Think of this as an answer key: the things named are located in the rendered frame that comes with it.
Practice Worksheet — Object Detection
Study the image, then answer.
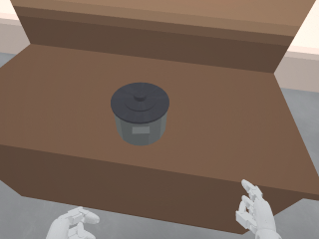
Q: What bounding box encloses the table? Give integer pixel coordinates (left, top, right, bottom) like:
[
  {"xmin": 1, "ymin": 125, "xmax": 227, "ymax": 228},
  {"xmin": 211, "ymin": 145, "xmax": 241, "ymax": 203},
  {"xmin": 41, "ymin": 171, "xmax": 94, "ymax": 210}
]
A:
[{"xmin": 0, "ymin": 0, "xmax": 319, "ymax": 235}]

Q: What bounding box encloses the robot right hand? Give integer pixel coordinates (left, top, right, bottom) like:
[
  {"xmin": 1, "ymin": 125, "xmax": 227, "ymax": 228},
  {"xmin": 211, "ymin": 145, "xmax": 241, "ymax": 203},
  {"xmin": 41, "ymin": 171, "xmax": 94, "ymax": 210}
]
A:
[{"xmin": 235, "ymin": 179, "xmax": 276, "ymax": 234}]

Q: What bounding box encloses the lid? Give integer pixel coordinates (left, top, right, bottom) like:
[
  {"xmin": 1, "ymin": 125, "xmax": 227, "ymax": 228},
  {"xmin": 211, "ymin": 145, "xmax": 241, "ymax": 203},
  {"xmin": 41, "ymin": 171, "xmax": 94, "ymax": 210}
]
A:
[{"xmin": 111, "ymin": 82, "xmax": 169, "ymax": 124}]

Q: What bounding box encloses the robot left hand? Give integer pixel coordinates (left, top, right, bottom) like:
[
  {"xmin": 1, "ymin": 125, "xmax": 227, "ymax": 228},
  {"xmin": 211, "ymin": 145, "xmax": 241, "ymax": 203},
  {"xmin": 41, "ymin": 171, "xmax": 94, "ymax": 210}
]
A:
[{"xmin": 46, "ymin": 206, "xmax": 100, "ymax": 239}]

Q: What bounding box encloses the knob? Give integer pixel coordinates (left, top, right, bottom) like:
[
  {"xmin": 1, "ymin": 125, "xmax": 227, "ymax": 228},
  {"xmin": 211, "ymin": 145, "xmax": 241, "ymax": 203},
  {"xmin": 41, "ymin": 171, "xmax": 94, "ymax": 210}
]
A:
[{"xmin": 133, "ymin": 89, "xmax": 148, "ymax": 102}]

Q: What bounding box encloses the robot right forearm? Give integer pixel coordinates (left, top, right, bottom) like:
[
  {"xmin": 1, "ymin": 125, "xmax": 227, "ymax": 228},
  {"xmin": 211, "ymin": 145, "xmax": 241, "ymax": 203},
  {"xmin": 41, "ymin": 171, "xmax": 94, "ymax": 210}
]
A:
[{"xmin": 255, "ymin": 229, "xmax": 282, "ymax": 239}]

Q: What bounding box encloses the pot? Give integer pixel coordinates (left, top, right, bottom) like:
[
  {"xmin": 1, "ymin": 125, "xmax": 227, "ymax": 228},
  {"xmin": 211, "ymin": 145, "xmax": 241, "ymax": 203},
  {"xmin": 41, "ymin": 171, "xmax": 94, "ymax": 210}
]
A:
[{"xmin": 114, "ymin": 112, "xmax": 167, "ymax": 146}]

